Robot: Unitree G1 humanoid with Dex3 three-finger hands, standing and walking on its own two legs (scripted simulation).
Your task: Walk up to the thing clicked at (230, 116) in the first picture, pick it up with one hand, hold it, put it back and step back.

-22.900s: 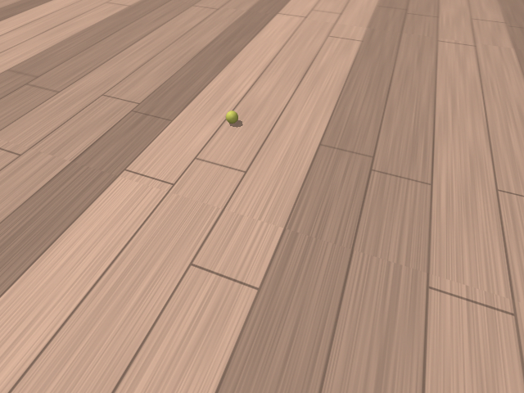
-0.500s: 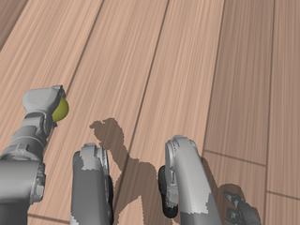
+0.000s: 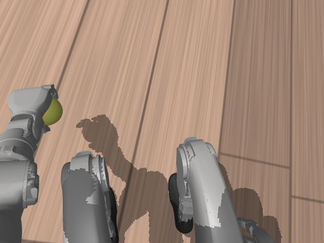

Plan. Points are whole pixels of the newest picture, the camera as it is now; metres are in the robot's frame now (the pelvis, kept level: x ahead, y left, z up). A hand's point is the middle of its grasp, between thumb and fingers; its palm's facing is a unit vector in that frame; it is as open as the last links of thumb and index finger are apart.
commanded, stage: lower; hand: left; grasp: from above
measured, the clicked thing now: (45, 110) +0.45 +0.27 -0.18
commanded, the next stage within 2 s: rest in 0.42 s
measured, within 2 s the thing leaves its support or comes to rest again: rests again in 1.72 s
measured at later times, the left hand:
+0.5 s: hand (49, 117) +0.44 +0.28 -0.23, palm faces -0.47 -0.07 -0.88, open 10.6 cm
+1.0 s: hand (56, 118) +0.45 +0.27 -0.28, palm faces -0.47 -0.10 -0.88, open 10.6 cm
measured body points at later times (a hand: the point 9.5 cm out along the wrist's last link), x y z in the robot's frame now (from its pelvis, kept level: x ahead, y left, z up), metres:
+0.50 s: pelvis +0.01 +0.00 -0.04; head +0.25 +0.07 +0.34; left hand +0.46 +0.28 -0.18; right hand +0.06 -0.28 -0.14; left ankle +0.08 +0.13 -0.32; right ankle +0.10 -0.13 -0.32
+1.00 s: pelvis +0.01 +0.00 -0.06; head +0.28 +0.07 +0.30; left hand +0.47 +0.28 -0.23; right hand +0.05 -0.27 -0.15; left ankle +0.08 +0.13 -0.32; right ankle +0.10 -0.13 -0.32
